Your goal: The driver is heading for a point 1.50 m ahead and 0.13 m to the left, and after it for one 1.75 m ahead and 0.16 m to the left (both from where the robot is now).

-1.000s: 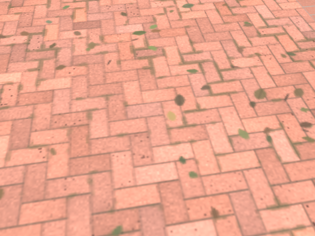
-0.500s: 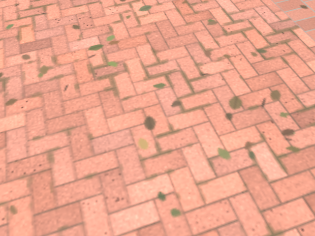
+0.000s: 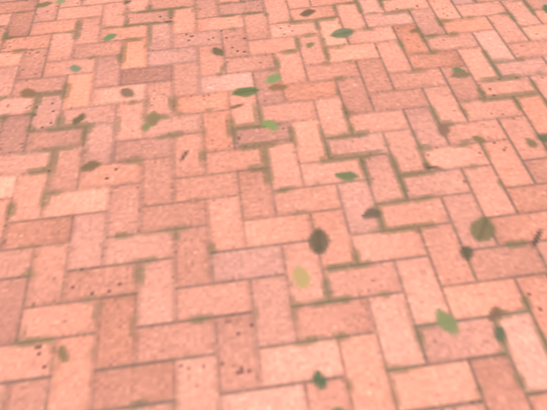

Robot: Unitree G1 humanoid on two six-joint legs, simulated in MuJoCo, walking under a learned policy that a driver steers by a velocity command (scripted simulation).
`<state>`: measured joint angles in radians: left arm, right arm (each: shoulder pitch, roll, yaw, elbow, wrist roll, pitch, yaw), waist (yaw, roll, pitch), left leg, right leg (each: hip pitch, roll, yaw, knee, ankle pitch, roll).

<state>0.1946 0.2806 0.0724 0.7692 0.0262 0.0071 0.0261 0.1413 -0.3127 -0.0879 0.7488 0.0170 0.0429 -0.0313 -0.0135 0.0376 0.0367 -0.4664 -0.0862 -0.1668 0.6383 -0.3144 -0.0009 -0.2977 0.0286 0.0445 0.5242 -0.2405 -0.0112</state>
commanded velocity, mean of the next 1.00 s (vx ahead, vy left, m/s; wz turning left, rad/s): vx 0.00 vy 0.00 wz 0.28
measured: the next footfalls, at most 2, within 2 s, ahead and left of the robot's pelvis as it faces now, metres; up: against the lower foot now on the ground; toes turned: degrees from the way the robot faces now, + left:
left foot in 0.38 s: +0.02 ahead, +0.15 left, +0.00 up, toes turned +15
right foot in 0.74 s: +0.09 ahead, -0.09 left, +0.00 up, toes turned +16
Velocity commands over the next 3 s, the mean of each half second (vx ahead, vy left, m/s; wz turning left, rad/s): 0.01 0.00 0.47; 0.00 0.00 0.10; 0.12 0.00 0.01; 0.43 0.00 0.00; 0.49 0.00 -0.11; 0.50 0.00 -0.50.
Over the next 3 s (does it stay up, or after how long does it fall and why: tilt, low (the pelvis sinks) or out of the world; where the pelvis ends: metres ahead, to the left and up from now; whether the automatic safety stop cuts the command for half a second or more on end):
stays up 0.82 0.20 -0.02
